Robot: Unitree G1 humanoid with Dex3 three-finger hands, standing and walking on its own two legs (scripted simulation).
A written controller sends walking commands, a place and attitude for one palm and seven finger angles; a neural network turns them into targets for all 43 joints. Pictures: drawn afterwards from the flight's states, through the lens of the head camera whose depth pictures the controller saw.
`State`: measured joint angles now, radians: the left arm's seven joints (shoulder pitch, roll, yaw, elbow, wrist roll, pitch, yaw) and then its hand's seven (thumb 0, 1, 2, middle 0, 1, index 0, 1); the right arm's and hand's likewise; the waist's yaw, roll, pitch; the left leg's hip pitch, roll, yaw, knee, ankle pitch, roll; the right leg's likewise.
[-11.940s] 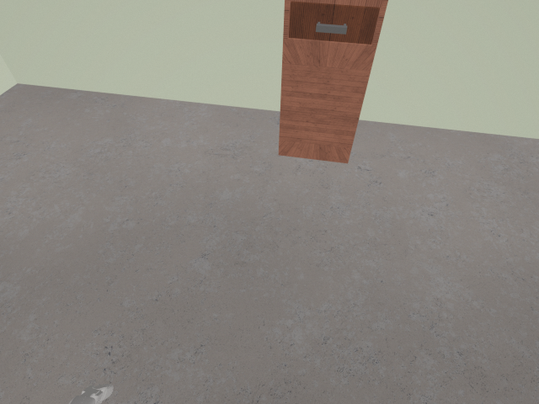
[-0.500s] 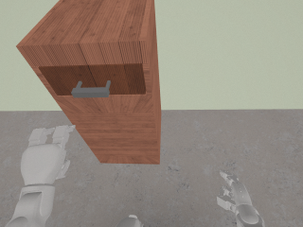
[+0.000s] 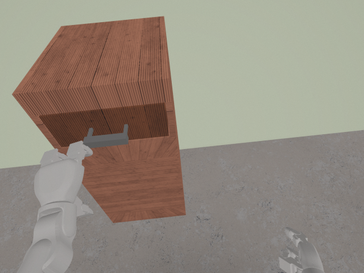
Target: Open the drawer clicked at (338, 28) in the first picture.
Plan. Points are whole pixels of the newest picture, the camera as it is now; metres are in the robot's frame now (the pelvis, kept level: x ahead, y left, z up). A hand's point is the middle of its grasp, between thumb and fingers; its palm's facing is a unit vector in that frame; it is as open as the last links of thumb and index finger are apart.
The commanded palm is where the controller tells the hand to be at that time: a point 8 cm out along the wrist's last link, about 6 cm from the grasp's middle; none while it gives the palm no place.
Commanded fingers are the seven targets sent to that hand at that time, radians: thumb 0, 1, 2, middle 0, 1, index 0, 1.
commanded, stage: raise the hand with hooked fingers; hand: left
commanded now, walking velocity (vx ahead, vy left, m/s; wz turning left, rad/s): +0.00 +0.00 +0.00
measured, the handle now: (107, 134) +0.49 +0.28 +0.00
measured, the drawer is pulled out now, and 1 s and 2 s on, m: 0.00 0.00 0.00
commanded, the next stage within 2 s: move the hooked fingers above the handle in 0.70 s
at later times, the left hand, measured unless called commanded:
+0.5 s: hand (72, 163) +0.31 +0.27 +0.10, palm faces +0.03 -0.11 -0.99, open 13.9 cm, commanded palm +0.27 +0.27 +0.17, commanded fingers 0.00 -0.50 0.30 -0.30 -1.20 -0.30 -1.20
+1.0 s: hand (88, 163) +0.31 +0.23 +0.10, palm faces +0.03 -0.06 -1.00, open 13.9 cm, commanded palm +0.30 +0.25 +0.16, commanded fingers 0.00 -0.50 0.30 -0.30 -1.20 -0.30 -1.20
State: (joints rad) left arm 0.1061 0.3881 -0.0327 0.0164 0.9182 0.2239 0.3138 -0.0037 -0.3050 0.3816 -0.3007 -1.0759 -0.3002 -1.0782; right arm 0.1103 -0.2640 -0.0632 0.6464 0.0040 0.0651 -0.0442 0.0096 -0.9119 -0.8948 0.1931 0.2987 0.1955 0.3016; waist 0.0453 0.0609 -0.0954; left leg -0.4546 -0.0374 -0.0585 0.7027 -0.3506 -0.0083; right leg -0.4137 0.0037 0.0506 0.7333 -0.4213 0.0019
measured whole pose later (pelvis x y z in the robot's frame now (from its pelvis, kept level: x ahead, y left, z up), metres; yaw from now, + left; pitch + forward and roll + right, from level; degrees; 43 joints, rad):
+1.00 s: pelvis +0.00 -0.02 +0.02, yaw +1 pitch +2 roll +1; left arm -0.14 0.46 -0.08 0.17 0.93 0.14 0.08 0.00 -0.50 0.30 -0.32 -1.20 -0.32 -1.21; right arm 0.10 -0.25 0.00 0.64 0.02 0.08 -0.07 0.01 -0.91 -0.89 0.20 0.30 0.20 0.30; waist 0.06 0.07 -0.03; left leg -0.29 -0.02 -0.08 0.51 -0.26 -0.03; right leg -0.26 0.01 0.03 0.57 -0.34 -0.02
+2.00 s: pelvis +0.00 +0.01 +0.00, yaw +0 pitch +10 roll +0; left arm -0.51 0.47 -0.03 0.64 1.02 0.09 0.22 0.00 -0.49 0.30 -0.31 -1.20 -0.31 -1.21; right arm 0.24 -0.24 -0.04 0.66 0.02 0.11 -0.04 0.00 -0.91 -0.89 0.20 0.30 0.20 0.30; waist -0.01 0.05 -0.10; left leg -0.52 -0.03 -0.06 0.67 -0.32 0.00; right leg -0.47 0.01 0.05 0.66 -0.38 0.01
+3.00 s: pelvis +0.00 +0.02 +0.00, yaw -1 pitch +15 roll -1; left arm -0.69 0.53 0.00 0.93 1.05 -0.02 0.27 0.00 -0.49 0.30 -0.35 -1.24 -0.34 -1.23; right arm 0.32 -0.25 -0.06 0.69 0.02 0.11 -0.03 0.00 -0.91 -0.89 0.20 0.30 0.20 0.30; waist -0.06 0.04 -0.13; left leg -0.66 -0.02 -0.06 0.75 -0.34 0.01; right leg -0.58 0.02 0.04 0.70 -0.37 0.02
